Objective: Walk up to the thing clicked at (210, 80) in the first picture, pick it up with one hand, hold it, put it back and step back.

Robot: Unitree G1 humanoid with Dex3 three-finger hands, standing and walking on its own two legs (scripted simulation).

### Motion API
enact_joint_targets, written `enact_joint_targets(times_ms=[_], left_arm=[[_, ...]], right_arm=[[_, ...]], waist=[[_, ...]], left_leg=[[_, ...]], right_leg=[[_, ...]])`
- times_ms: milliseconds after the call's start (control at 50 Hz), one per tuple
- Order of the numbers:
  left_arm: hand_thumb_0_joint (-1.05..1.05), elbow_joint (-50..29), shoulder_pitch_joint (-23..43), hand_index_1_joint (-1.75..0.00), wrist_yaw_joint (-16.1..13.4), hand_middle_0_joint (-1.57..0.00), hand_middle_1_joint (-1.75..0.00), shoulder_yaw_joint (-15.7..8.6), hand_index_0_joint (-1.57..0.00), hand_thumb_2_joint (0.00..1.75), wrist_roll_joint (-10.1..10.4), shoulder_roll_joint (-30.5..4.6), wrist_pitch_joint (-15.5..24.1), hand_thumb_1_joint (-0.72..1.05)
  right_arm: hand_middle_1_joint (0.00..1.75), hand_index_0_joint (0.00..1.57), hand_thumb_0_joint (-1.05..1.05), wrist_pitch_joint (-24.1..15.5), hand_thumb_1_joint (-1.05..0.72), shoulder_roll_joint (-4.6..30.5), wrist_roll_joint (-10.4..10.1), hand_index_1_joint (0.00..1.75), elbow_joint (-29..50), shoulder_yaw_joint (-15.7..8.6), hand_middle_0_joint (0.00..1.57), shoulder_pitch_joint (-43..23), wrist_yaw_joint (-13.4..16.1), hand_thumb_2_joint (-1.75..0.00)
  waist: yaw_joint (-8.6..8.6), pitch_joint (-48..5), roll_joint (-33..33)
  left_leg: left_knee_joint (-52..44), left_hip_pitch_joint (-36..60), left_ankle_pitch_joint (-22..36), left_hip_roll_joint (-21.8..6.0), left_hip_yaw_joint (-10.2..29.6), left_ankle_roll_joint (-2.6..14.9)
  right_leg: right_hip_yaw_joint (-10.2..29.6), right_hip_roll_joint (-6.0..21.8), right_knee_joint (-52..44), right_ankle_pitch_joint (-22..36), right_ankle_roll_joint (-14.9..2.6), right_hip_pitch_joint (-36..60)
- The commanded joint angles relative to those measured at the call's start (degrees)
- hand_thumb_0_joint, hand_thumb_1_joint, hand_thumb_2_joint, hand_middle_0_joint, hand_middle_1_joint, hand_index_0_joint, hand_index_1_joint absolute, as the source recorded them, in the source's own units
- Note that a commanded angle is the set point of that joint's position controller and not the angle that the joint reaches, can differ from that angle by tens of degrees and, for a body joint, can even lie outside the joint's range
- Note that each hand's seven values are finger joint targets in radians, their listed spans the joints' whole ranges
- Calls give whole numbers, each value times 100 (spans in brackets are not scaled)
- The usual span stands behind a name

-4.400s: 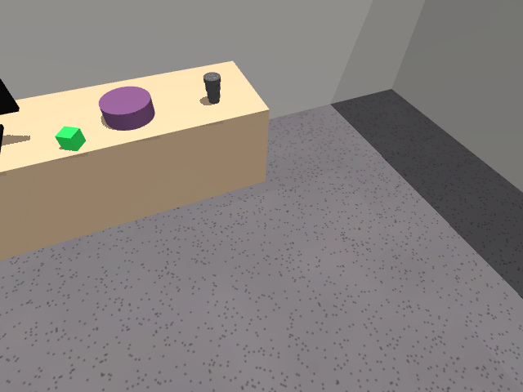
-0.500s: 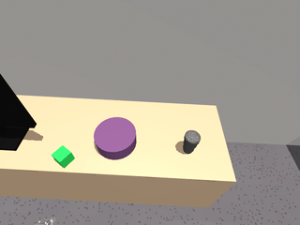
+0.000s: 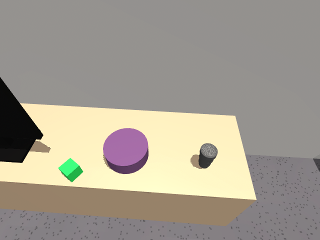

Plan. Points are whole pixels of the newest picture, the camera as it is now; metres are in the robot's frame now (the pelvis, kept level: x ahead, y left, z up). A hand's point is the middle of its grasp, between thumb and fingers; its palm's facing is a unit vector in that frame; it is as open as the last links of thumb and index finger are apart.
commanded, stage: walk up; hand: right
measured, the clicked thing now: (206, 157) +0.49 -0.19 -0.27
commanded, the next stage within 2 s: stand in 0.28 s
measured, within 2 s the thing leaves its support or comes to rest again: neither
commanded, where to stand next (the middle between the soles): +0.04 +0.02 m, yaw -2 degrees
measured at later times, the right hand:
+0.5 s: hand out of the picture +0.09 -0.25 -0.15, palm faces -0.01 +0.94 -0.33, open 7.4 cm
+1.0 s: hand out of the picture +0.08 -0.26 -0.16, palm faces -0.02 +0.94 -0.33, open 7.4 cm
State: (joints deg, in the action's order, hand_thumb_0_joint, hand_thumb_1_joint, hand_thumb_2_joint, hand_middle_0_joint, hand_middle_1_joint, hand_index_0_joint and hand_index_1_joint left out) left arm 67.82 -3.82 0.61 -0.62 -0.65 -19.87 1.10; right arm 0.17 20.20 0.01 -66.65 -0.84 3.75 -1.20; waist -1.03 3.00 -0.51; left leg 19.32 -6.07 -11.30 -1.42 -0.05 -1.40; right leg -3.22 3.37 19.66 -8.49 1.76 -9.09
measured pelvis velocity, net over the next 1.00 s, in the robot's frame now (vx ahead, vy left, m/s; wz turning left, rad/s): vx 0.00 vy -0.01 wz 0.00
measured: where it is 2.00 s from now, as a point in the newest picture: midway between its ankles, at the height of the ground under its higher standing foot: outside the picture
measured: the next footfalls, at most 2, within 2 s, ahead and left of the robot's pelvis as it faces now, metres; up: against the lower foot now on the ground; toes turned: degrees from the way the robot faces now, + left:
none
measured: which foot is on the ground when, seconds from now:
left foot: down 0.00-1.00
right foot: down 0.00-1.00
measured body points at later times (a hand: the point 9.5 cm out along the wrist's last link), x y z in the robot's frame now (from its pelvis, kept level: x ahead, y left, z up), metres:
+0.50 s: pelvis +0.01 +0.00 +0.00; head +0.02 +0.00 +0.45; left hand +0.10 +0.30 -0.13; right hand +0.09 -0.30 -0.13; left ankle -0.01 +0.13 -0.75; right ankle +0.02 -0.14 -0.75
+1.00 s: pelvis +0.00 -0.01 +0.00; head +0.01 -0.02 +0.45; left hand +0.08 +0.29 -0.13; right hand +0.08 -0.31 -0.13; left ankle -0.01 +0.13 -0.75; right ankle +0.02 -0.14 -0.75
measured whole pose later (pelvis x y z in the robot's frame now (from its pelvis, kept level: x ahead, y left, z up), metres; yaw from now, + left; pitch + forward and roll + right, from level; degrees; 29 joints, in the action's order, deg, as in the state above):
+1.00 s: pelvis +0.00 -0.01 +0.00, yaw +0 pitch -3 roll +0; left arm 65.4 -5.8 0.7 0.0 -0.4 -20.2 0.5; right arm -0.2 20.2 0.4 -65.4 -0.5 5.7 -0.9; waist -0.4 3.0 -0.3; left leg 17.7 -4.4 -10.8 -2.6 0.4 -2.5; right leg -3.8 2.2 19.0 -8.7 0.7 -7.7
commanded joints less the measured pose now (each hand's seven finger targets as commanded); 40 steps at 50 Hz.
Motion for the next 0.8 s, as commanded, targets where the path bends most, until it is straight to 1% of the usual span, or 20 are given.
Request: enact_joint_targets(times_ms=[0, 60, 80, 140, 180, 220, 240, 260, 320, 380, 400, 420, 440, 460, 480, 520, 640, 660, 740, 780], left_arm=[[0, -393, 353, -30, -104, -20, -30, -245, -20, 90, -3, -1276, 126, 90], [0, -441, 320, -30, -105, -20, -30, -245, -20, 90, -8, -1261, 127, 90], [0, -418, 377, -30, -110, -20, -30, -253, -20, 90, -2, -1264, 120, 90], [0, -480, 342, -30, -114, -20, -30, -258, -20, 90, 1, -1240, 110, 90], [0, -468, 303, -30, -116, -20, -30, -254, -20, 90, -2, -1252, 105, 90], [0, -497, 397, -30, -115, -20, -30, -270, -20, 90, -2, -1266, 98, 90], [0, -478, 357, -30, -121, -20, -30, -269, -20, 90, -9, -1236, 96, 90], [0, -492, 286, -30, -115, -20, -30, -223, -20, 90, 19, -1218, 79, 90], [0, -511, 260, -30, -98, -20, -30, -209, -20, 90, 33, -1212, 67, 90], [0, -535, 268, -30, -85, -20, -30, -208, -20, 90, 27, -1226, 60, 90], [0, -542, 230, -30, -90, -20, -30, -197, -20, 90, 17, -1213, 61, 90], [0, -552, 250, -30, -83, -20, -30, -196, -20, 90, 27, -1218, 62, 90], [0, -559, 242, -30, -90, -20, -30, -207, -20, 90, 12, -1262, 67, 90], [0, -553, 178, -30, -90, -20, -30, -188, -20, 90, 14, -1222, 72, 90], [0, -561, 231, -30, -84, -20, -30, -195, -20, 90, 10, -1258, 64, 90], [0, -588, 221, -30, -91, -20, -30, -191, -20, 90, 19, -1250, 67, 90], [0, -591, 163, -30, -84, -20, -30, -179, -20, 90, 17, -1248, 74, 90], [0, -593, 201, -30, -92, -20, -30, -191, -20, 90, 17, -1290, 71, 90], [0, -611, 157, -30, -84, -20, -30, -186, -20, 90, 21, -1285, 78, 90], [0, -619, 135, -30, -76, -20, -30, -181, -20, 90, 17, -1277, 72, 90]], right_arm=[[30, 20, 0, -87, -90, 1217, 17, 30, 343, -209, 20, -239, 99, -90], [30, 20, 0, -83, -90, 1227, 28, 30, 358, -222, 20, -222, 105, -90], [30, 20, 0, -87, -90, 1199, 29, 30, 321, -229, 20, -170, 110, -90], [30, 20, 0, -97, -90, 1211, 36, 30, 352, -219, 20, -184, 122, -90], [30, 20, 0, -93, -90, 1188, 26, 30, 386, -215, 20, -230, 119, -90], [30, 20, 0, -86, -90, 1182, 25, 30, 375, -209, 20, -135, 120, -90], [30, 20, 0, -87, -90, 1188, 28, 30, 374, -229, 20, -146, 119, -90], [30, 20, 0, -122, -90, 1179, 61, 30, 434, -208, 20, -229, 136, -90], [30, 20, 0, -163, -90, 1204, 59, 30, 402, -196, 20, -182, 140, -90], [30, 20, 0, -168, -90, 1205, 62, 30, 431, -193, 20, -199, 150, -90], [30, 20, 0, -167, -90, 1243, 56, 30, 428, -210, 20, -196, 147, -90], [30, 20, 0, -165, -90, 1227, 54, 30, 424, -192, 20, -150, 148, -90], [30, 20, 0, -171, -90, 1195, 56, 30, 432, -193, 20, -168, 147, -90], [30, 20, 0, -174, -90, 1211, 47, 30, 445, -196, 20, -197, 148, -90], [30, 20, 0, -173, -90, 1194, 51, 30, 450, -179, 20, -155, 155, -90], [30, 20, 0, -174, -90, 1194, 49, 30, 457, -185, 20, -173, 148, -90], [30, 20, 0, -169, -90, 1206, 43, 30, 471, -173, 20, -176, 142, -90], [30, 20, 0, -161, -90, 1181, 44, 30, 479, -173, 20, -145, 147, -90], [30, 20, 0, -151, -90, 1195, 52, 30, 472, -173, 20, -121, 135, -90], [30, 20, 0, -149, -90, 1207, 55, 30, 472, -168, 20, -108, 134, -90]], waist=[[75, -563, 103], [74, -634, 70], [105, -633, 87], [66, -691, 45], [51, -603, 44], [90, -605, 104], [90, -601, 58], [92, -639, 115], [81, -573, -10], [106, -560, -40], [89, -616, -101], [105, -580, -60], [102, -626, 2], [91, -610, -20], [127, -567, -5], [98, -629, -8], [102, -544, -1], [132, -521, 66], [119, -508, 27], [121, -483, 7]], left_leg=[[-285, -64, 748, -557, 392, 223], [-273, -7, 817, -562, 363, 221], [-304, -57, 892, -550, 381, 201], [-304, -89, 1002, -567, 370, 215], [-282, -31, 1067, -564, 368, 213], [-306, -110, 1024, -561, 371, 203], [-330, -73, 1062, -586, 383, 205], [-399, 2, 1250, -677, 465, 189], [-465, -72, 1231, -661, 451, 148], [-449, -50, 1056, -650, 404, 125], [-448, -19, 1180, -672, 431, 146], [-448, -109, 1087, -636, 393, 142], [-447, -34, 1190, -661, 410, 138], [-438, 22, 1254, -672, 419, 147], [-432, -42, 1122, -630, 366, 134], [-443, 40, 1230, -679, 405, 143], [-438, 65, 1098, -655, 375, 141], [-453, 27, 1058, -650, 372, 135], [-449, 24, 825, -647, 361, 139], [-452, -6, 744, -631, 355, 138]], right_leg=[[451, 533, -359, 445, -168, 306], [440, 556, -333, 549, -177, 361], [440, 536, -297, 595, -189, 414], [407, 544, -257, 759, -173, 523], [405, 532, -262, 771, -158, 432], [411, 540, -245, 786, -161, 517], [359, 514, -235, 730, -178, 523], [386, 510, -192, 828, -172, 488], [399, 515, -220, 760, -180, 580], [433, 527, -252, 647, -193, 541], [432, 535, -257, 769, -203, 577], [438, 540, -287, 787, -188, 645], [429, 545, -245, 874, -205, 646], [416, 534, -265, 892, -195, 581], [447, 544, -298, 866, -187, 582], [417, 552, -241, 908, -210, 608], [437, 535, -331, 847, -202, 549], [434, 534, -333, 802, -209, 531], [459, 536, -377, 605, -229, 506], [492, 539, -400, 634, -230, 473]])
